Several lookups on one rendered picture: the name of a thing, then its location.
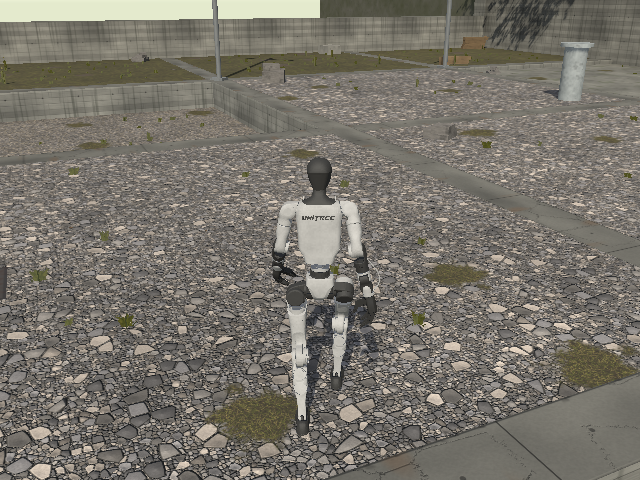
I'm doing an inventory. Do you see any robot left hand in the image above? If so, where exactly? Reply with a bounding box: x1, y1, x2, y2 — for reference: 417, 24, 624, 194
272, 266, 296, 286

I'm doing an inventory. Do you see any robot right forearm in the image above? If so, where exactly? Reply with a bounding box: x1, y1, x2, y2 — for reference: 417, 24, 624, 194
353, 243, 375, 298

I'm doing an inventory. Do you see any robot left forearm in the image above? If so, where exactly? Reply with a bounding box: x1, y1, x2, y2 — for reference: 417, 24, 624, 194
272, 238, 286, 271

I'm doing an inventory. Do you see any robot right hand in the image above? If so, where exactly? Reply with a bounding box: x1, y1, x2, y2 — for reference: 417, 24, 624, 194
353, 295, 377, 327

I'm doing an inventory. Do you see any robot left shin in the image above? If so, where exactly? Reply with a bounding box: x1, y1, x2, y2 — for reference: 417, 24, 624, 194
291, 348, 308, 421

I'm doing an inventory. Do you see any robot right thigh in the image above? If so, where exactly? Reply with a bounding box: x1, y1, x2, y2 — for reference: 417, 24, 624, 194
332, 277, 354, 334

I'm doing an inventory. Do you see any robot left upper arm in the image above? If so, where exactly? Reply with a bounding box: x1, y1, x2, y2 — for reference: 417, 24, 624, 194
274, 201, 299, 254

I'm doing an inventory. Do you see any robot right upper arm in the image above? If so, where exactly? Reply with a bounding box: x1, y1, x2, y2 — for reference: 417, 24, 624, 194
340, 201, 364, 258

